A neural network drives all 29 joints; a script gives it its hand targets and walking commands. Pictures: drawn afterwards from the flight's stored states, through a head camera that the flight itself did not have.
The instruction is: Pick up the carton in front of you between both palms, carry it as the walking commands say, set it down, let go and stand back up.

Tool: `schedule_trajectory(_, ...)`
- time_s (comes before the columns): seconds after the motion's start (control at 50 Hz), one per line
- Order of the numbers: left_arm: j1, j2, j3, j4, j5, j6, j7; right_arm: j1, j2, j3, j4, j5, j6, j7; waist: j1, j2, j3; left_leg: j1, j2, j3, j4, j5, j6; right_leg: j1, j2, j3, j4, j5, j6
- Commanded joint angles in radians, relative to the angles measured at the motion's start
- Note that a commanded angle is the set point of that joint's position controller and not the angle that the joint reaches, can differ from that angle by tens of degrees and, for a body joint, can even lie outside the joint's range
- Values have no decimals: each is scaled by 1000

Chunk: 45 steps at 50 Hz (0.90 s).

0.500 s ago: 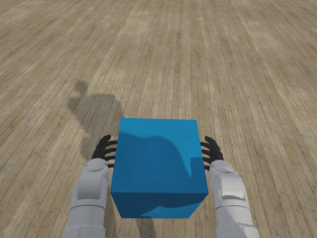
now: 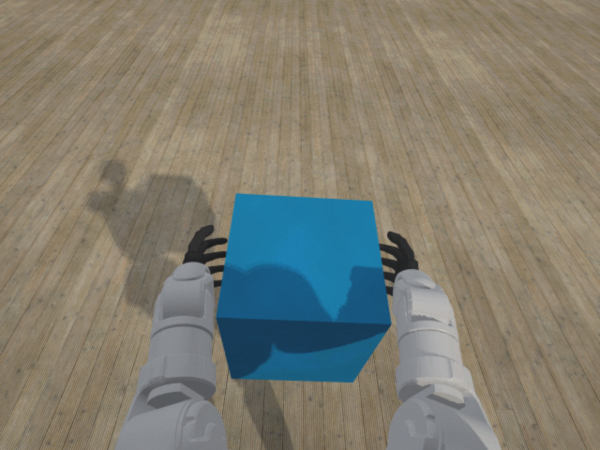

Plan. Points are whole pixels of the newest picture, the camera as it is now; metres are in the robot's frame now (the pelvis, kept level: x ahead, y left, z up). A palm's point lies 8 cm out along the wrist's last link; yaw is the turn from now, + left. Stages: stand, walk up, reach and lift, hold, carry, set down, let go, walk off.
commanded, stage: set down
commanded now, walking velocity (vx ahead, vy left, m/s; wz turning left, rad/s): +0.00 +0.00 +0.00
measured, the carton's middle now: (298, 294) +0.35 +0.00 -0.04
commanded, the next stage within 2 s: none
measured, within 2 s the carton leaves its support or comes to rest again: neither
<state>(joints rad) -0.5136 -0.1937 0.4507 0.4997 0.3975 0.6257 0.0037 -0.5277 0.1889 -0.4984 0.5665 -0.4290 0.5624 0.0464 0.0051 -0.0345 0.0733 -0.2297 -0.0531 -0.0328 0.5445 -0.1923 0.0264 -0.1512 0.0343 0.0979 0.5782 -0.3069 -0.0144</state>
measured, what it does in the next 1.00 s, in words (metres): lowers itself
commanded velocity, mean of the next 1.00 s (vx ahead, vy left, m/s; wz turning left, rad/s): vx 0.00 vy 0.00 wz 0.00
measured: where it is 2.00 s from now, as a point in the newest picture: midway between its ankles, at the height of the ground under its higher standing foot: outside the picture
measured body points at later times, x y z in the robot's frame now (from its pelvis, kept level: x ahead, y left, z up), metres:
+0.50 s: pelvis -0.01 -0.01 -0.09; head +0.22 +0.01 +0.29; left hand +0.41 +0.16 -0.18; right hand +0.41 -0.14 -0.17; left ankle +0.07 +0.10 -0.73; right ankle +0.02 -0.13 -0.73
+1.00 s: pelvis -0.04 +0.00 -0.22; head +0.25 +0.03 +0.13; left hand +0.46 +0.18 -0.32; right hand +0.45 -0.12 -0.32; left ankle +0.07 +0.10 -0.73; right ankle +0.02 -0.13 -0.73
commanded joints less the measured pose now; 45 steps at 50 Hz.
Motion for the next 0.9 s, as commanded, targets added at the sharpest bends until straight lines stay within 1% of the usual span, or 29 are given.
schedule_trajectory(0.0, -571, -782, -310, 165, -139, -68, -193, -577, 720, 265, 139, 93, -60, 181, -17, 61, -126, 126, 14, -95, -79, -286, -19, -314, 42, -14, -81, -141, -46)
schedule_trajectory(0.04, -560, -699, -231, 185, -85, -106, -174, -568, 658, 199, 150, 51, -87, 159, -6, 52, -134, 71, 1, -77, -42, -228, -16, -367, 50, -19, -47, -110, -36)
schedule_trajectory(0.08, -550, -627, -183, 189, -44, -157, -160, -560, 611, 168, 151, 28, -129, 143, 5, 43, -166, 21, -13, -58, 8, -141, -14, -434, 59, -26, -8, -72, -22)
schedule_trajectory(0.1, -546, -601, -174, 186, -33, -188, -155, -559, 600, 169, 147, 27, -156, 137, 11, 40, -194, -1, -19, -52, 35, -92, -14, -466, 65, -31, 12, -51, -15)
schedule_trajectory(0.14, -539, -585, -189, 179, -29, -255, -149, -562, 607, 200, 136, 45, -218, 131, 18, 34, -270, -36, -29, -45, 94, 11, -15, -527, 78, -39, 55, -14, -2)
schedule_trajectory(0.2, -557, -635, -280, 170, -64, -361, -152, -577, 670, 300, 123, 102, -320, 128, 22, 24, -435, -69, -42, -45, 193, 147, -17, -615, 98, -46, 131, 49, 9)
schedule_trajectory(0.28, -624, -733, -466, 138, -142, -470, -164, -619, 768, 481, 83, 199, -431, 119, 13, 30, -745, -75, -51, -51, 351, 331, -22, -752, 119, -52, 257, 169, 25)
schedule_trajectory(0.34, -673, -776, -615, 55, -212, -497, -173, -659, 824, 626, 5, 281, -461, 101, 11, 48, -1035, -36, -52, -49, 466, 496, -30, -827, 133, -59, 344, 265, 44)
schedule_trajectory(0.38, -700, -777, -676, 2, -249, -491, -180, -682, 835, 691, -44, 321, -456, 87, 16, 62, -1182, -47, -53, -40, 529, 551, -35, -871, 138, -62, 396, 297, 54)
schedule_trajectory(0.42, -700, -776, -702, -11, -265, -474, -190, -685, 843, 730, -66, 342, -441, 75, 22, 66, -1230, -132, -59, -24, 566, 519, -38, -898, 141, -63, 434, 297, 60)
schedule_trajectory(0.46, -693, -773, -692, 20, -264, -452, -205, -685, 861, 735, -53, 349, -417, 72, 28, 54, -1197, -275, -67, -7, 584, 424, -35, -918, 142, -61, 463, 268, 65)
schedule_trajectory(0.52, -691, -755, -633, 99, -242, -419, -229, -691, 882, 697, 2, 341, -377, 77, 42, 38, -1079, -485, -73, 12, 598, 269, -26, -963, 140, -59, 495, 190, 70)
schedule_trajectory(0.58, -715, -730, -563, 164, -215, -396, -246, -732, 877, 640, 47, 321, -353, 81, 62, 29, -1004, -614, -74, 20, 624, 179, -21, -1040, 142, -65, 532, 117, 71)
schedule_trajectory(0.64, -750, -707, -509, 209, -200, -390, -252, -788, 859, 594, 73, 305, -349, 74, 74, 20, -991, -694, -77, 21, 668, 158, -21, -1115, 150, -73, 580, 91, 74)
schedule_trajectory(0.72, -814, -681, -476, 241, -203, -395, -251, -863, 828, 561, 89, 299, -360, 51, 75, 17, -1030, -772, -81, 23, 742, 159, -26, -1193, 163, -86, 656, 79, 77)
schedule_trajectory(0.78, -874, -666, -477, 247, -222, -397, -245, -924, 805, 552, 90, 305, -367, 31, 72, 24, -1082, -811, -84, 26, 799, 156, -34, -1240, 173, -98, 716, 63, 78)
schedule_trajectory(0.88, -977, -647, -505, 235, -261, -389, -225, -1041, 774, 560, 73, 336, -369, 3, 72, 47, -1176, -821, -88, 34, 886, 146, -51, -1318, 187, -123, 814, 20, 77)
